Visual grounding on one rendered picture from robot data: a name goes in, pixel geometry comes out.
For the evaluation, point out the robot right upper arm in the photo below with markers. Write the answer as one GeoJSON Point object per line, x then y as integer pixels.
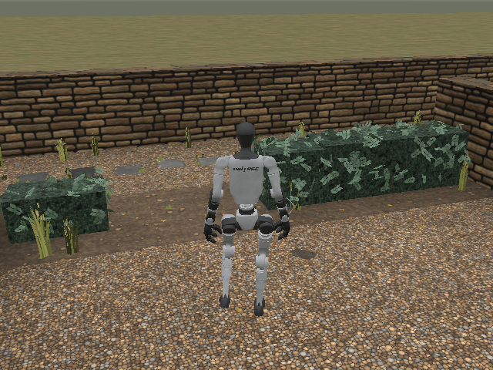
{"type": "Point", "coordinates": [273, 174]}

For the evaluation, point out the right robot forearm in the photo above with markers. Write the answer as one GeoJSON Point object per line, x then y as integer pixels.
{"type": "Point", "coordinates": [282, 207]}

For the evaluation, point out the right robot hand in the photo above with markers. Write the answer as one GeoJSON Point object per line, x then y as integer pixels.
{"type": "Point", "coordinates": [283, 226]}

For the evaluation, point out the left robot hand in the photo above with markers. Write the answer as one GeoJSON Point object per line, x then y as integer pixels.
{"type": "Point", "coordinates": [208, 231]}

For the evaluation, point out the left robot foot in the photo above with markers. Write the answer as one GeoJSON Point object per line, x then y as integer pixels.
{"type": "Point", "coordinates": [224, 302]}

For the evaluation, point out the robot torso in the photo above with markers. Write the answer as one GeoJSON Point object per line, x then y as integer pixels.
{"type": "Point", "coordinates": [246, 185]}

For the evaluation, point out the robot left upper arm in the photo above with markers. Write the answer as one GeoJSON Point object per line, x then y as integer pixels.
{"type": "Point", "coordinates": [218, 177]}

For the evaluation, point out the left robot forearm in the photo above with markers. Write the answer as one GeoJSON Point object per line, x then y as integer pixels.
{"type": "Point", "coordinates": [212, 209]}

